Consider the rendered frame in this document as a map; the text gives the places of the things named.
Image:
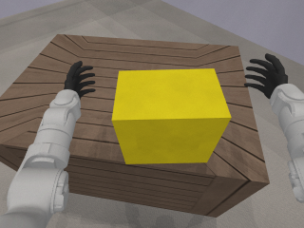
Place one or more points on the robot right forearm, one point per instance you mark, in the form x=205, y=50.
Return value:
x=287, y=103

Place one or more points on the left robot upper arm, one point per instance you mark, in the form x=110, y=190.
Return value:
x=36, y=195

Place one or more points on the pedestal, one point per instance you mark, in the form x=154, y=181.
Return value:
x=96, y=167

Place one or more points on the right robot upper arm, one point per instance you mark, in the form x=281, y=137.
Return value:
x=296, y=176

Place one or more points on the robot left forearm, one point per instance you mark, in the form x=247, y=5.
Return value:
x=54, y=135

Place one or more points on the carton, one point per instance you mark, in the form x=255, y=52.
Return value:
x=169, y=115

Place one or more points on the right robot hand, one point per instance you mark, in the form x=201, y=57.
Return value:
x=275, y=75

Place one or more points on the left robot hand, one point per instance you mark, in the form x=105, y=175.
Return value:
x=73, y=79

